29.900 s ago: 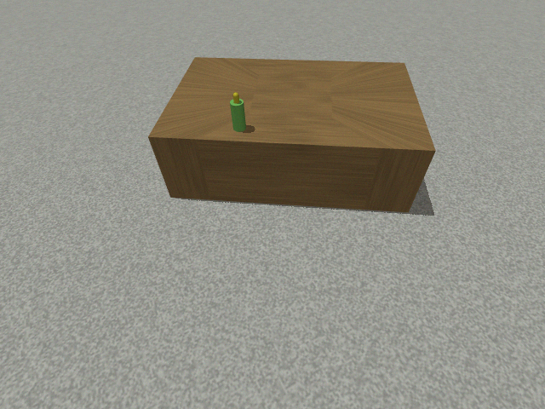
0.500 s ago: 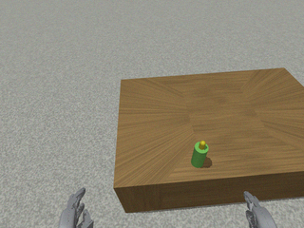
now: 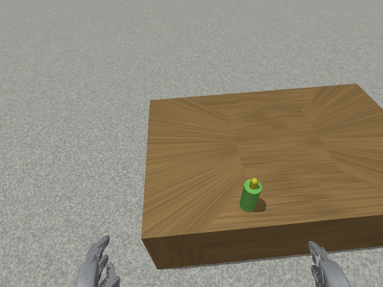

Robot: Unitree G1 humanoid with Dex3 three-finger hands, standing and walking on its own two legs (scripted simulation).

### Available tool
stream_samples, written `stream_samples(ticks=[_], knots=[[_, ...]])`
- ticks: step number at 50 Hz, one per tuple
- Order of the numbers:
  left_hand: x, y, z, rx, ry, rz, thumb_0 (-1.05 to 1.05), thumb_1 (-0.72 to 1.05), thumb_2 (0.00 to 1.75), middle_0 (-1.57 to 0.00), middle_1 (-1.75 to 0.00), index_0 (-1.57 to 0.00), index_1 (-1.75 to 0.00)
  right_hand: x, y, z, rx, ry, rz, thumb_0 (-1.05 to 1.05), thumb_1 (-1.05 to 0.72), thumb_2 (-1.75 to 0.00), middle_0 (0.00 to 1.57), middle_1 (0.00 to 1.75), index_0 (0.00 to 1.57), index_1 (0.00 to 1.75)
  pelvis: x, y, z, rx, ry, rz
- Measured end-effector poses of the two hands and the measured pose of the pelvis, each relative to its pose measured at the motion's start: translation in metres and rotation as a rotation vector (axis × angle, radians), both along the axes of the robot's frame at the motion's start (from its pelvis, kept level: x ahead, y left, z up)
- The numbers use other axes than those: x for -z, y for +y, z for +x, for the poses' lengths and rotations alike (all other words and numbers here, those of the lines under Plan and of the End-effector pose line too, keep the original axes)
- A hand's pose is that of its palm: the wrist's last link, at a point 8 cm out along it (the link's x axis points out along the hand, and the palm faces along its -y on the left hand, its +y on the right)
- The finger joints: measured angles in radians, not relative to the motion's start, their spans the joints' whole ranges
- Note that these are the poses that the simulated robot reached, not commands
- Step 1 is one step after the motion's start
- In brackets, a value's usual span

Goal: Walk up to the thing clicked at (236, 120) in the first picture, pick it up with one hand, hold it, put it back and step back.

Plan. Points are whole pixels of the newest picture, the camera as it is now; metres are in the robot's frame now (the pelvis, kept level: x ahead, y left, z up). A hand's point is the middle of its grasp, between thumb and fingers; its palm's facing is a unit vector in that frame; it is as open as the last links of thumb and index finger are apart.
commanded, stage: home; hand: right
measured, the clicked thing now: (250, 193) +0.47 -0.16 -0.24
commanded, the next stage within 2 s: stand in 0.74 s
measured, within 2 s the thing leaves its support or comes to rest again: neither
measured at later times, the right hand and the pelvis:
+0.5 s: hand (294, 285) +0.16 -0.17 -0.05, palm faces +0.04 +0.98 -0.19, open 17.6 cm; pelvis +0.00 +0.01 +0.00, yaw +0 degrees
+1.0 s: hand out of the picture +0.16 -0.21 -0.08, palm faces -0.03 +0.95 -0.31, open 16.5 cm; pelvis -0.01 +0.00 +0.02, yaw +0 degrees
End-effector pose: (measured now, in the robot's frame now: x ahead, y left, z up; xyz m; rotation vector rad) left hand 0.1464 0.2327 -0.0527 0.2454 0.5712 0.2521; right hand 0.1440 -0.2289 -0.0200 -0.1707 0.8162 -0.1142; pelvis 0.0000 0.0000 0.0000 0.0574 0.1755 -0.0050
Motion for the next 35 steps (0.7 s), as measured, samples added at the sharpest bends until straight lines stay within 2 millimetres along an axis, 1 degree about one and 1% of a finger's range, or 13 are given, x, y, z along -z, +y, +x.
stream_samples(ticks=[10,19,35], knots=[[0.0,0.008,0.003,-0.005,0.001,0.003,0.02,0.9,0.9,-0.2,-0.3,-0.2,-0.3,0.0,0.007,0.004,0.001,-0.006,0.004,-0.01,0.58,-0.03,0.05,0.04,0.05,0.04,0.0,0.006,0.002,0.0,-0.002,-0.005],[-0.001,0.014,0.003,-0.012,0.0,0.012,0.02,0.9,0.9,-0.2,-0.3,-0.2,-0.3,0.001,0.009,0.001,0.007,-0.001,0.006,-0.01,0.57,-0.03,0.05,0.04,0.05,0.05,-0.001,0.008,0.002,0.003,-0.005,-0.006],[-0.001,0.011,-0.004,-0.016,0.002,0.009,0.02,0.9,0.9,-0.2,-0.3,-0.2,-0.3,0.001,0.007,-0.002,0.0,-0.005,0.006,-0.01,0.57,-0.04,0.05,0.04,0.05,0.05,-0.001,0.004,-0.003,-0.001,-0.009,-0.004]])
